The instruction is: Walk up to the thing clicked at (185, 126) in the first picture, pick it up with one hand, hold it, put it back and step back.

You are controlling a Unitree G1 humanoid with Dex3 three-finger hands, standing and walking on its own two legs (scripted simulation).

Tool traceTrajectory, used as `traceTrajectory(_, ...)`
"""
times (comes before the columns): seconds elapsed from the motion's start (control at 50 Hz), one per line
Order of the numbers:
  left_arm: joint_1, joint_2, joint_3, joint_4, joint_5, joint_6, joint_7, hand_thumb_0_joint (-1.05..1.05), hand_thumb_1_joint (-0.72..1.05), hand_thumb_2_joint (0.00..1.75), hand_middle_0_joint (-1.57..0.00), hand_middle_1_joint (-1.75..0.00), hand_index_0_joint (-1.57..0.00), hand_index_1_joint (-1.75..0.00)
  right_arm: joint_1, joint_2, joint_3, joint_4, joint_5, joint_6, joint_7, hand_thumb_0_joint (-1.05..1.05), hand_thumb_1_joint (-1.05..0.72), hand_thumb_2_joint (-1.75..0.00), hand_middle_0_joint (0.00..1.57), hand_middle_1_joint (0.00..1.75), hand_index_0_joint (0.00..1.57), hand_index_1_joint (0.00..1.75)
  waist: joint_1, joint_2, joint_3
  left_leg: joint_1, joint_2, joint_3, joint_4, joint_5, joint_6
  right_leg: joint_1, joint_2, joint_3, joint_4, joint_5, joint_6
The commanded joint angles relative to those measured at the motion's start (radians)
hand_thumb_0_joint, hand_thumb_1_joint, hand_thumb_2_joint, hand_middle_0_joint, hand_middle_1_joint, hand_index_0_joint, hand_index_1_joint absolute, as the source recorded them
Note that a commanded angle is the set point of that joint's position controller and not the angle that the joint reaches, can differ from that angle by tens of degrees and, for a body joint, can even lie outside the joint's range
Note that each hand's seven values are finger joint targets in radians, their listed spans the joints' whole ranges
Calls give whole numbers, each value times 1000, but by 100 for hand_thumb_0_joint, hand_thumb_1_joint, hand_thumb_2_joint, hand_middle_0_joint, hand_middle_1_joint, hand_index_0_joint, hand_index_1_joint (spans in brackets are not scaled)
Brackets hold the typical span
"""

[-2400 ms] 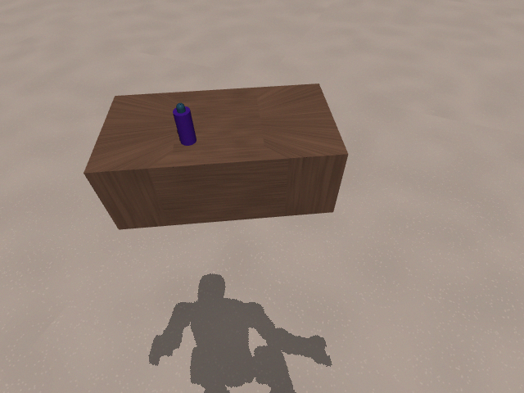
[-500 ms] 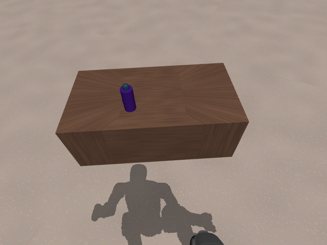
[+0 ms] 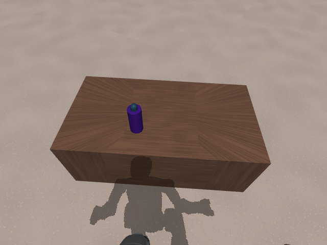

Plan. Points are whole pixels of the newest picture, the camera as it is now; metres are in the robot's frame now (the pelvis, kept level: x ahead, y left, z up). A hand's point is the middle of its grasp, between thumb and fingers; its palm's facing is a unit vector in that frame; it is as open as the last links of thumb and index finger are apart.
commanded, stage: walk up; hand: left
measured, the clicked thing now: (135, 117) +0.70 +0.19 -0.28
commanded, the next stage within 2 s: none
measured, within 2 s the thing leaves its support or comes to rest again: neither
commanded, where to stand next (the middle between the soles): +0.24 -0.01 m, yaw -1 degrees
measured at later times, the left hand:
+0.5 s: hand (88, 214) +0.21 +0.24 -0.13, palm faces -0.06 -0.90 -0.44, open 7.4 cm
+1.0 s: hand (93, 201) +0.25 +0.25 -0.15, palm faces +0.00 -0.94 -0.34, open 7.4 cm
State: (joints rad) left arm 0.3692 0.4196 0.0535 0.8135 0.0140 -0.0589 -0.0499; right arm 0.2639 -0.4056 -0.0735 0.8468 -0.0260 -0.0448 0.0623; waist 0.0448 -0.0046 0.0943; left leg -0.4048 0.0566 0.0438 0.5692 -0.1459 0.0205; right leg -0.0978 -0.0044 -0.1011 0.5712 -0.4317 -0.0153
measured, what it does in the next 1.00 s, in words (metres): walks ahead: right foot, then left foot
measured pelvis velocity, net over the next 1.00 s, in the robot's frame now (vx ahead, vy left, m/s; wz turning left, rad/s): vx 0.16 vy -0.02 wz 0.00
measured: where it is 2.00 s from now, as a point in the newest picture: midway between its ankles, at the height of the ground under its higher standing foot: outside the picture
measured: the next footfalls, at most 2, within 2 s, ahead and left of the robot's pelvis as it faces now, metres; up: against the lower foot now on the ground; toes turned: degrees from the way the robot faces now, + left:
right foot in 0.44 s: +0.26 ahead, -0.15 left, +0.00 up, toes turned -2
left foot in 0.78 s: +0.22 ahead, +0.12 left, +0.00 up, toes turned +0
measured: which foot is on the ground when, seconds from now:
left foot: down 0.00-0.46, up 0.48-0.76, down 0.78-1.00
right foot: down 0.00-0.04, up 0.06-0.42, down 0.44-1.00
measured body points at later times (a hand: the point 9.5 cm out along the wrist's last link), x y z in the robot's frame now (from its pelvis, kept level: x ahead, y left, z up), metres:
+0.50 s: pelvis +0.14 -0.04 +0.00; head +0.17 -0.06 +0.44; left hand +0.21 +0.29 -0.10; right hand +0.20 -0.36 -0.13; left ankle +0.12 +0.11 -0.71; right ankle +0.22 -0.15 -0.72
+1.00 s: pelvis +0.16 -0.02 +0.00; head +0.17 +0.00 +0.45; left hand +0.25 +0.29 -0.13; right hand +0.23 -0.33 -0.11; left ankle +0.18 +0.11 -0.72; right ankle +0.22 -0.15 -0.72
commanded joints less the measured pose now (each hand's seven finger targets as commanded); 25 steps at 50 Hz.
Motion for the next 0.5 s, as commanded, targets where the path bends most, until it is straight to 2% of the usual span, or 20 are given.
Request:
traceTrajectory(0.0, 53, 106, 26, -109, -18, -21, 18, 0, 90, 90, -20, -30, -20, -30, 232, -315, -101, -48, -25, -59, -32, 0, -90, -90, 20, 30, 20, 30, -128, 340, -228, 582, 228, -393, -158, -211, 145, -452, -23, 31, 464, 105, -59)
traceTrajectory(0.02, 70, 165, 46, -85, -17, -8, 27, 0, 90, 90, -20, -30, -20, -30, 213, -341, -104, -80, -2, -58, -39, 0, -90, -90, 20, 30, 20, 30, -124, 233, -206, 546, 380, -704, -301, -369, 233, -550, 42, 98, 568, -120, -46)
traceTrajectory(0.04, 51, 236, 58, -65, -7, 1, 38, 0, 90, 90, -20, -30, -20, -30, 170, -344, -110, -84, 19, -54, -36, 0, -90, -90, 20, 30, 20, 30, -111, 181, -140, 466, 407, -720, -309, -421, 285, -550, -26, 164, 635, -138, -52)
traceTrajectory(0.06, 17, 246, 55, -63, -2, -4, 35, 0, 90, 90, -20, -30, -20, -30, 139, -307, -96, -91, 27, -49, -40, 0, -90, -90, 20, 30, 20, 30, -104, 114, -85, 376, 367, -603, -313, -312, 270, -543, -39, 190, 647, -84, -47)
traceTrajectory(0.1, 45, 219, 56, -31, -10, -1, 25, 0, 90, 90, -20, -30, -20, -30, 75, -244, -61, -108, 28, -56, -45, 0, -90, -90, 20, 30, 20, 30, -58, 83, -13, 237, 246, -333, -308, -135, 166, -458, -66, 225, 551, 25, -39)
traceTrajectory(0.12, 74, 204, 55, -16, -15, 1, 18, 0, 90, 90, -20, -30, -20, -30, 69, -240, -56, -104, 31, -60, -43, 0, -90, -90, 20, 30, 20, 30, -45, 125, -9, 199, 215, -254, -311, -80, 147, -421, -70, 189, 517, 51, -29)
traceTrajectory(0.14, 88, 198, 54, -8, -14, 5, 12, 0, 90, 90, -20, -30, -20, -30, 59, -242, -57, -103, 29, -63, -41, 0, -90, -90, 20, 30, 20, 30, -42, 150, -15, 173, 188, -209, -313, -58, 146, -391, -68, 167, 499, 91, -20)
traceTrajectory(0.16, 92, 189, 56, -4, -15, 7, 8, 0, 90, 90, -20, -30, -20, -30, 58, -240, -56, -110, 25, -64, -41, 0, -90, -90, 20, 30, 20, 30, -42, 171, -25, 177, 173, -182, -312, -56, 155, -382, -64, 148, 473, 113, -8)
traceTrajectory(0.22, 52, 175, 52, -18, -9, 2, 0, 0, 90, 90, -20, -30, -20, -30, 62, -241, -58, -126, 20, -58, -36, 0, -90, -90, 20, 30, 20, 30, -52, 203, -16, 218, 171, -139, -323, -103, 196, -419, -90, 109, 330, 146, 20)
traceTrajectory(0.26, 0, 172, 53, -21, -3, -1, 1, 0, 90, 90, -20, -30, -20, -30, 58, -253, -60, -126, 17, -50, -34, 0, -90, -90, 20, 30, 20, 30, -65, 197, 16, 162, 180, -133, -324, -126, 211, -387, -96, 87, 243, 147, 27)
traceTrajectory(0.3, -26, 157, 51, -15, -3, -10, 13, 0, 90, 90, -20, -30, -20, -30, 43, -239, -50, -127, 10, -37, -34, 0, -90, -90, 20, 30, 20, 30, -62, 187, 18, 111, 180, -110, -253, 61, 207, -308, -79, 69, 149, 187, 26)
traceTrajectory(0.32, -9, 150, 50, -5, -3, -13, 21, 0, 90, 90, -20, -30, -20, -30, 33, -233, -46, -129, 12, -31, -36, 0, -90, -90, 20, 30, 20, 30, -50, 180, 7, 93, 186, -101, -210, 160, 204, -265, -70, 59, 134, 214, 25)
traceTrajectory(0.34, 2, 143, 49, 7, -4, -17, 28, 0, 90, 90, -20, -30, -20, -30, 23, -223, -41, -129, 16, -25, -38, 0, -90, -90, 20, 30, 20, 30, -38, 163, -9, 81, 182, -93, -155, 237, 194, -216, -49, 47, 109, 242, 21)
traceTrajectory(0.36, 25, 134, 46, 19, -3, -22, 35, 0, 90, 90, -20, -30, -20, -30, 7, -221, -37, -127, 22, -16, -42, 0, -90, -90, 20, 30, 20, 30, -19, 141, -42, 86, 165, -68, -80, 265, 175, -152, -26, 31, 33, 310, 15)
traceTrajectory(0.38, 63, 136, 46, 41, -3, -29, 43, 0, 90, 90, -20, -30, -20, -30, -10, -206, -31, -128, 30, -8, -45, 0, -90, -90, 20, 30, 20, 30, 3, 96, -81, 93, 125, -39, 17, 233, 139, -76, -2, 19, -53, 390, 7)
traceTrajectory(0.4, 91, 167, 55, 55, 2, -40, 52, 0, 90, 90, -20, -30, -20, -30, 12, -148, -13, -123, 38, -3, -47, 0, -90, -90, 20, 30, 20, 30, 21, -22, -135, 103, 67, -6, 172, 118, 89, -5, -33, 62, -132, 467, -8)
traceTrajectory(0.42, 83, 246, 74, 45, 10, -49, 60, 0, 90, 90, -20, -30, -20, -30, 59, -85, 8, -126, 46, 0, -48, 0, -90, -90, 20, 30, 20, 30, 12, -233, -185, -6, -12, 31, 335, -171, 35, 66, -213, 302, -170, 581, -51)
traceTrajectory(0.44, 24, 259, 65, 8, 6, -48, 63, 0, 90, 90, -20, -30, -20, -30, 117, -76, 21, -101, 39, 23, -54, 0, -90, -90, 20, 30, 20, 30, -30, -195, -164, -41, -63, -57, 352, -412, 8, 4, -363, 557, -233, 481, -124)
traceTrajectory(0.46, -39, 272, 64, -1, -3, -37, 64, 0, 90, 90, -20, -30, -20, -30, 103, -160, -4, -79, 35, 35, -64, 0, -90, -90, 20, 30, 20, 30, -28, -136, -136, -27, -35, -74, 403, -463, 11, -36, -385, 545, -224, 400, -217)
traceTrajectory(0.48, -57, 275, 63, -4, -1, -31, 68, 0, 90, 90, -20, -30, -20, -30, 71, -177, -10, -68, 30, 36, -70, 0, -90, -90, 20, 30, 20, 30, -20, -154, -119, -58, -16, -83, 413, -474, 11, -46, -379, 559, -212, 405, -241)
